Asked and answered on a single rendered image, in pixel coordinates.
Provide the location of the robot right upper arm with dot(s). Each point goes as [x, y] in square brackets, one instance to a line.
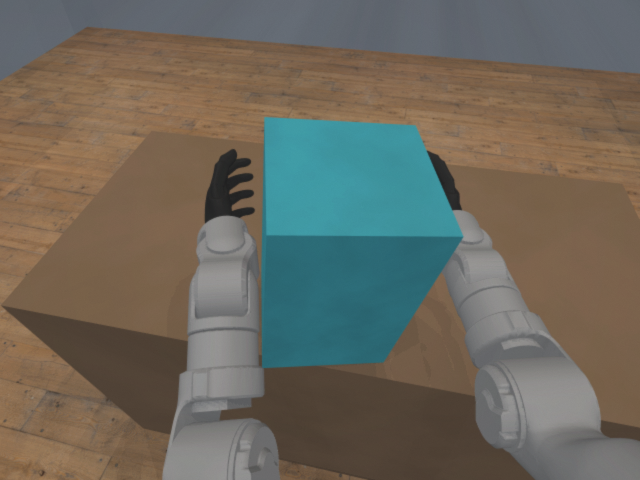
[543, 412]

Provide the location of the pedestal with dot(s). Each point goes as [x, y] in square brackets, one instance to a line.
[111, 297]

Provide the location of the left robot hand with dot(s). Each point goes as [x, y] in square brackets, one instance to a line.
[218, 200]

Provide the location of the left robot forearm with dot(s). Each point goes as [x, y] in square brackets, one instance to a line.
[223, 369]

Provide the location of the robot left upper arm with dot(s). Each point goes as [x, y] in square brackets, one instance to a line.
[238, 449]

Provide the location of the carton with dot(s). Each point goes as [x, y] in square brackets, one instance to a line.
[356, 228]

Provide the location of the right robot hand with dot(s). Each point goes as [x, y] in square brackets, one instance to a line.
[446, 181]

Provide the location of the right robot forearm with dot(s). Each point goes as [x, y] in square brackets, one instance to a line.
[497, 321]

